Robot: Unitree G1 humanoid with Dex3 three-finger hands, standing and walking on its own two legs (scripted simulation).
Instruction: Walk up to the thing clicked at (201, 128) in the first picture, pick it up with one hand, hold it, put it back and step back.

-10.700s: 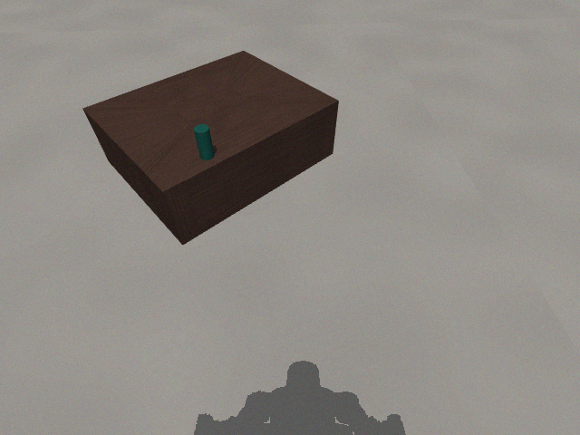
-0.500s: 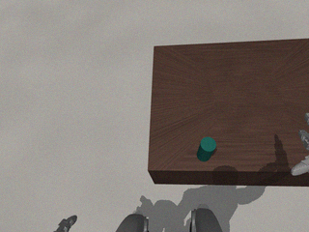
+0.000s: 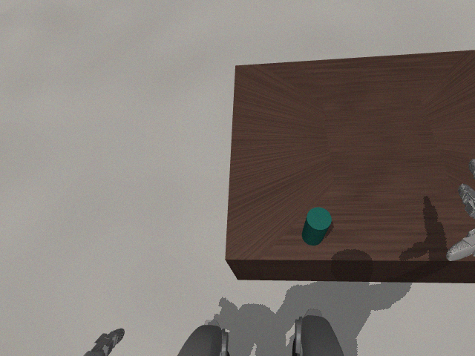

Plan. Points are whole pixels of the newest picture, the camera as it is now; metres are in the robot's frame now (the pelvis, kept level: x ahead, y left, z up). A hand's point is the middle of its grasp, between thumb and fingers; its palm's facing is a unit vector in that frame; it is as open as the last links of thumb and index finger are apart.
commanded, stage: approach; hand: right
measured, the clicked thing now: (315, 227) +0.43 -0.13 -0.29
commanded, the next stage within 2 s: close in in 0.38 s
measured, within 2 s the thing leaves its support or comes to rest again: leaves its support in 1.96 s
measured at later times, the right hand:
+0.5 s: hand (362, 224) +0.42 -0.24 -0.24, palm faces -0.12 +0.99 -0.02, open 17.6 cm
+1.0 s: hand (324, 225) +0.43 -0.15 -0.28, palm faces -0.04 +1.00 +0.01, open 17.3 cm
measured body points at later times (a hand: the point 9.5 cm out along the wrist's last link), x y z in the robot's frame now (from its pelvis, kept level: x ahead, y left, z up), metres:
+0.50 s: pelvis -0.07 +0.01 -0.25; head +0.14 -0.03 +0.14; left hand +0.05 +0.28 -0.36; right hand +0.42 -0.29 -0.24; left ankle -0.02 +0.16 -0.65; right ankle +0.05 -0.12 -0.65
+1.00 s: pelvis -0.09 +0.03 -0.29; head +0.12 +0.01 +0.11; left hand -0.02 +0.31 -0.41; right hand +0.43 -0.21 -0.28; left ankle -0.02 +0.16 -0.65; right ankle +0.04 -0.12 -0.65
